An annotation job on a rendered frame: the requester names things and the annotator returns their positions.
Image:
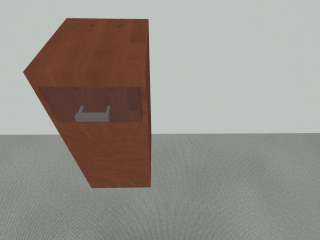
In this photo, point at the cabinet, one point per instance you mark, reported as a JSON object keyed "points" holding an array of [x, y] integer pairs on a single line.
{"points": [[101, 52]]}

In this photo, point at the drawer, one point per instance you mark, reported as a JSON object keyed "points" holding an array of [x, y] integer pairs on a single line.
{"points": [[65, 101]]}

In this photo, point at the handle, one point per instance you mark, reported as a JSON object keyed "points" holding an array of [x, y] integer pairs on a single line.
{"points": [[81, 116]]}

